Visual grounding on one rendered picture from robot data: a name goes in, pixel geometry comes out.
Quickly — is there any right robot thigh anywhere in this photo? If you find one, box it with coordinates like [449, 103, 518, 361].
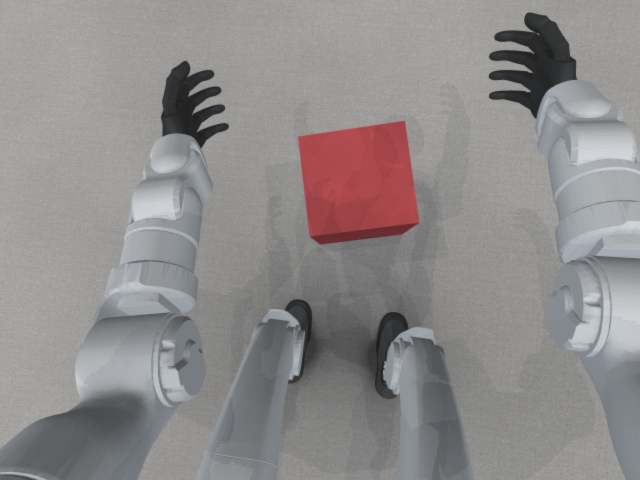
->
[387, 336, 475, 480]

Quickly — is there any left robot upper arm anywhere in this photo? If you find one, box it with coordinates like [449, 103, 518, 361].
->
[0, 312, 206, 480]

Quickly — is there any carton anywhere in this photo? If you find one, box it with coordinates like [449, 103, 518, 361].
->
[298, 121, 419, 244]

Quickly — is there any left robot foot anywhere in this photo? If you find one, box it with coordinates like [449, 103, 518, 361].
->
[285, 299, 312, 384]

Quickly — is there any left robot hand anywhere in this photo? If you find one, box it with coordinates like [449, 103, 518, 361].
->
[161, 61, 229, 148]

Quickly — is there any right robot forearm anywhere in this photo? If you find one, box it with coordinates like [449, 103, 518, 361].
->
[535, 80, 640, 264]

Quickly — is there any right robot hand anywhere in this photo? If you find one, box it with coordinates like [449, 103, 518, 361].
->
[489, 12, 577, 119]

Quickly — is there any left robot forearm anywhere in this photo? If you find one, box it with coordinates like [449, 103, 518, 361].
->
[75, 133, 213, 395]

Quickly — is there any right robot upper arm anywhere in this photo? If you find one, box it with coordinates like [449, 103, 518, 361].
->
[546, 255, 640, 480]

